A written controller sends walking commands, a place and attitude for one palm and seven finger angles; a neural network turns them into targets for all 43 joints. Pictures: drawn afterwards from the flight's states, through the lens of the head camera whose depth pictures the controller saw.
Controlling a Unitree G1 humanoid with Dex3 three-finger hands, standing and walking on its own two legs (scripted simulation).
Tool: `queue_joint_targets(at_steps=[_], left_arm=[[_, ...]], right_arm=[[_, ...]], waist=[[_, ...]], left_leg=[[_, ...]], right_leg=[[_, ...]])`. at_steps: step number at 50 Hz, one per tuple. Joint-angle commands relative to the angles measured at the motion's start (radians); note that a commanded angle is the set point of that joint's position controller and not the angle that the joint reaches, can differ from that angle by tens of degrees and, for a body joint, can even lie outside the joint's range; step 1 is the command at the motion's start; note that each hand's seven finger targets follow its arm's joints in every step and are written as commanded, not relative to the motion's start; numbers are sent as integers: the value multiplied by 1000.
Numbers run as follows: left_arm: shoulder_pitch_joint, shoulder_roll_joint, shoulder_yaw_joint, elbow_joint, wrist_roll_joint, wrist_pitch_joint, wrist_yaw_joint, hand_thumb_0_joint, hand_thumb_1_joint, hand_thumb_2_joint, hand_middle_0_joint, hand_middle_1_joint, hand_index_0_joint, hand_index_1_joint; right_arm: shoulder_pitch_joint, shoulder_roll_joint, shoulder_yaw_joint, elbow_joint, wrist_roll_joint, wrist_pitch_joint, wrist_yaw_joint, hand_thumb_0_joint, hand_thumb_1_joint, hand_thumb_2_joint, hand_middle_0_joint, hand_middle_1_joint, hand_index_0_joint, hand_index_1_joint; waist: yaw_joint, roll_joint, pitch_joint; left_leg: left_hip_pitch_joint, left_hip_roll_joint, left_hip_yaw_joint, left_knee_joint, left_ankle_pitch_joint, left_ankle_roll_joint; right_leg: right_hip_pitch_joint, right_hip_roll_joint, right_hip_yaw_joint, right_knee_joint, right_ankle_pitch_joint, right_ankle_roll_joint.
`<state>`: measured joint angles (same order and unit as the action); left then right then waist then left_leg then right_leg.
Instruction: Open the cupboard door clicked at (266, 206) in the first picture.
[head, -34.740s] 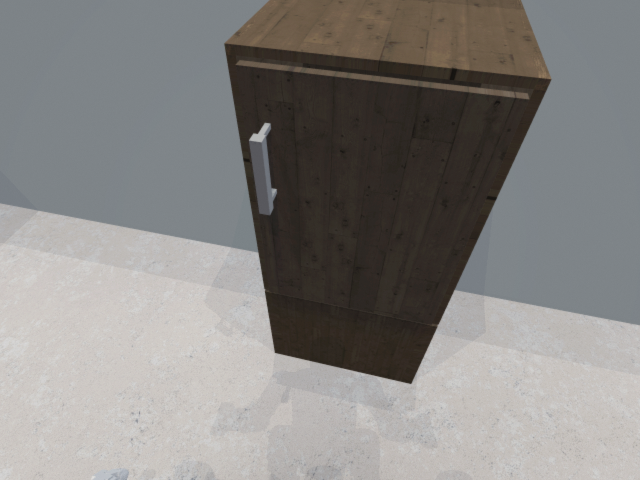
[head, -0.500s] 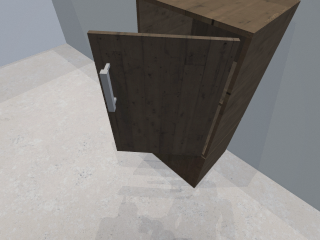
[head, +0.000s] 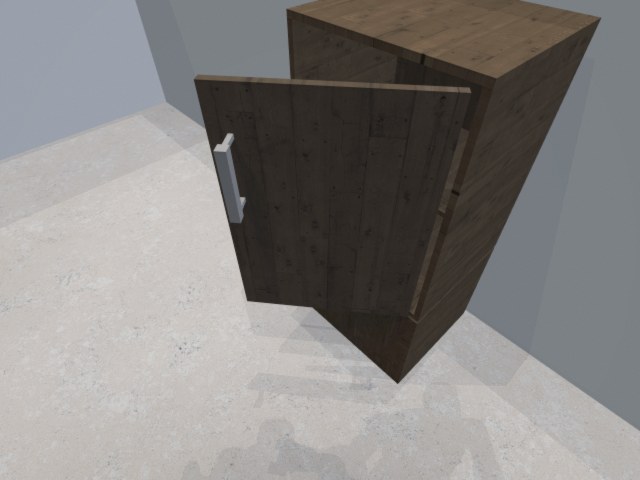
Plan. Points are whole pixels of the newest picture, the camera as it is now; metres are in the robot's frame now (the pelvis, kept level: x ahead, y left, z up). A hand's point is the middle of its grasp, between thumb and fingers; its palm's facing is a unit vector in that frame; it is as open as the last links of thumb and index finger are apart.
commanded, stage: look again from close up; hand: left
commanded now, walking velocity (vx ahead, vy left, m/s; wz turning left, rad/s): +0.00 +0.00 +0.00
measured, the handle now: (233, 179) +0.59 +0.19 +0.05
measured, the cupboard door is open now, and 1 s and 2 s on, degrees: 40 40 40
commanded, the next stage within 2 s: raise the hand with hooked fingers in 0.60 s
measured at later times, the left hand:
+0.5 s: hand out of the picture +0.07 +0.24 -0.17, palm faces -0.04 -0.97 -0.24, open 7.4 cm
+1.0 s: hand (122, 421) +0.20 +0.26 -0.02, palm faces -0.01 -1.00 -0.08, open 8.0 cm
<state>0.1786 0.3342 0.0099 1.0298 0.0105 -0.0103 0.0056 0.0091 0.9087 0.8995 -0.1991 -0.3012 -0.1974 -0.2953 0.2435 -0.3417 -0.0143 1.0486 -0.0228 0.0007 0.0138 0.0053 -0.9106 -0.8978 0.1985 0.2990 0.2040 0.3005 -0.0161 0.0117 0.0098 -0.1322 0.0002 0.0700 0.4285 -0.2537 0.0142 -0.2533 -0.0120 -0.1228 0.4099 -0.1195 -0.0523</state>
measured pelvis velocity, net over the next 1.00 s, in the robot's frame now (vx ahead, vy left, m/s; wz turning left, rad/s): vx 0.01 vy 0.04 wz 0.05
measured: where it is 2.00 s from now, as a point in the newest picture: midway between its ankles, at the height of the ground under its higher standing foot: outside the picture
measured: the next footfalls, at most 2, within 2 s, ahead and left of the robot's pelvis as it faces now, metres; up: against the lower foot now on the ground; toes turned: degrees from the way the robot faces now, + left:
none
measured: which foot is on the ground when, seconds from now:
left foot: down 0.00-1.00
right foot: down 0.00-1.00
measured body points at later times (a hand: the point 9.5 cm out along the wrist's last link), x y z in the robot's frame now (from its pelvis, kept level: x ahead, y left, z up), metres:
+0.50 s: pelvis +0.02 +0.03 +0.00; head +0.03 +0.05 +0.45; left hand +0.08 +0.29 -0.15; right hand +0.04 -0.24 -0.14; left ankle -0.01 +0.11 -0.74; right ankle +0.07 -0.09 -0.74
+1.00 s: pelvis +0.01 +0.04 -0.05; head +0.05 +0.04 +0.39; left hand +0.19 +0.31 -0.01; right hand +0.23 -0.19 -0.10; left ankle -0.01 +0.11 -0.74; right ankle +0.07 -0.06 -0.74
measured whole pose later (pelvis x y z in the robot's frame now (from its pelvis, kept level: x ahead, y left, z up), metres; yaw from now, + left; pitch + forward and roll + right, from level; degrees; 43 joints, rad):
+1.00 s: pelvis +0.01 +0.04 -0.05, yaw +3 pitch +10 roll +1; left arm 0.34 0.27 0.27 0.27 -0.32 -0.58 -0.48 0.01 0.75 0.83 -0.21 -0.41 -0.20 -0.40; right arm 0.18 -0.24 -0.01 0.57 0.02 -0.28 0.02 0.01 -0.91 -0.90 0.20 0.30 0.21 0.30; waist 0.00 -0.03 -0.12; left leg -0.61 -0.06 0.07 0.93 -0.49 0.06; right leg -0.72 -0.02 -0.05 0.92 -0.38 -0.03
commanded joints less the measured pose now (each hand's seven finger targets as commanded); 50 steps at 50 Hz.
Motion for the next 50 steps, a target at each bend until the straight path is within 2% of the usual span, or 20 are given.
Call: queue_joint_targets(at_steps=[1,7,11,20,23,34,35,36,37,38,39,40,41,42,43,45,46,48,49,50], left_arm=[[-48,181,41,-48,1,-26,10,0,900,900,-200,-300,-200,-300],[-23,157,40,-23,2,-23,14,0,900,900,-200,-300,-200,-300],[-5,135,35,-11,2,-25,17,0,900,900,-200,-300,-200,-300],[14,93,20,11,1,-30,23,0,900,900,-200,-300,-200,-300],[7,88,16,15,3,-25,24,0,900,900,-200,-300,-200,-300],[-14,100,15,7,8,-13,23,0,900,900,-200,-300,-200,-300],[105,-17,-11,37,6,-15,59,0,900,900,-200,-300,-200,-300],[-733,379,363,-1417,-150,-210,43,0,877,890,-202,-315,-202,-315],[-149,234,263,-1115,-89,-168,32,0,853,880,-203,-330,-203,-330],[120,0,175,-992,-171,-76,20,0,830,870,-205,-345,-205,-345],[123,-102,111,-995,-202,-93,-22,0,807,860,-207,-360,-207,-360],[124,-105,127,-1002,-231,-150,-67,0,783,850,-208,-375,-208,-375],[238,-65,197,-904,-243,-207,-114,0,760,840,-210,-390,-210,-390],[307,-68,220,-823,-263,-280,-167,0,737,830,-212,-405,-212,-405],[395,-38,278,-753,-285,-353,-237,0,713,820,-213,-420,-213,-420],[388,-27,294,-744,-304,-521,-383,0,667,800,-217,-450,-217,-450],[376,-21,289,-742,-313,-590,-455,0,643,790,-218,-465,-218,-465],[267,101,369,-768,-359,-665,-595,0,597,770,-222,-495,-222,-495],[236,160,424,-815,-398,-659,-635,0,573,760,-223,-510,-223,-510],[193,165,435,-861,-438,-633,-661,0,550,750,-225,-525,-225,-525]], right_arm=[[-8,-153,-36,-26,2,-23,-9,0,-900,-900,200,300,200,300],[24,-128,-35,15,3,-22,-14,0,-900,-900,200,300,200,300],[22,-110,-32,30,4,-29,-19,0,-900,-900,200,300,200,300],[-19,-99,-25,38,10,-46,-31,0,-900,-900,200,300,200,300],[-43,-100,-25,35,10,-43,-33,0,-900,-900,200,300,200,300],[-122,-135,-28,19,9,-39,-34,0,-900,-900,200,300,200,300],[-83,-36,-3,-38,24,-48,-32,0,-900,-900,200,300,200,300],[-54,-107,-33,-388,73,-167,-53,0,-900,-900,200,300,200,300],[-132,-71,-12,-377,49,-257,-80,0,-900,-900,200,300,200,300],[-116,-21,-18,-387,41,-283,-59,0,-900,-900,200,300,200,300],[-50,-19,-36,-359,53,-299,-39,0,-900,-900,200,300,200,300],[-80,-53,-63,-422,37,-313,-32,0,-900,-900,200,300,200,300],[-64,-61,-74,-439,31,-311,-25,0,-900,-900,200,300,200,300],[-77,-70,-74,-469,27,-307,-21,0,-900,-900,200,300,200,300],[-78,-68,-72,-497,35,-306,-11,0,-900,-900,200,300,200,300],[-102,-72,-77,-550,44,-309,-7,0,-900,-900,200,300,200,300],[-116,-73,-78,-579,48,-318,-4,0,-900,-900,200,300,200,300],[-115,-90,-71,-632,52,-335,2,0,-900,-900,200,300,200,300],[-114,-89,-70,-665,57,-338,-2,0,-900,-900,200,300,200,300],[-113,-87,-66,-699,61,-343,-10,0,-900,-900,200,300,200,300]], waist=[[5,-80,27],[4,-72,32],[11,-33,22],[14,-9,-29],[15,-4,2],[15,-3,-1],[20,111,2],[-64,268,-390],[46,345,-291],[20,301,-150],[0,148,-65],[5,41,-5],[19,-107,-1],[17,-202,12],[45,-125,19],[50,-277,-98],[48,-264,-134],[45,-57,-179],[62,-9,-262],[63,-14,-318]], left_leg=[[-155,84,-117,-112,-124,35],[-153,83,-108,-106,-128,34],[-166,101,-123,-127,-113,35],[-90,135,-127,-133,131,33],[-81,139,-127,-145,160,31],[-20,144,-128,-164,257,24],[2,171,-77,-57,498,-2],[185,53,-226,-113,700,-112],[250,107,-210,-108,845,-130],[163,92,-184,-121,808,-173],[136,72,-143,-74,731,-140],[1,66,-142,13,601,-101],[-120,48,-144,87,433,-88],[-275,15,-136,164,231,-74],[-364,-20,-109,206,156,-86],[-513,-34,-86,338,102,-65],[-577,-42,-79,393,44,-61],[-650,-49,-74,479,-37,-57],[-656,-48,-73,497,-60,-42],[-665,-43,-77,512,-78,-26]], right_leg=[[69,-154,250,-167,-320,10],[62,-156,252,-172,-326,11],[94,-149,232,-138,-247,7],[171,-144,170,-54,114,5],[156,-138,160,-50,126,8],[150,-132,138,-47,128,24],[72,-126,134,85,195,37],[142,3,55,165,147,24],[-22,-13,58,253,-129,1],[-113,-8,25,287,-223,9],[-153,-4,46,254,-178,19],[-163,-9,39,217,-138,19],[-180,5,25,178,-99,18],[-211,7,21,183,-76,16],[-215,-1,46,222,-73,-7],[-278,6,59,369,-62,-1],[-321,8,80,419,-118,3],[-370,-8,153,482,-220,-13],[-367,-7,164,500,-267,-8],[-366,-4,173,508,-302,-1]])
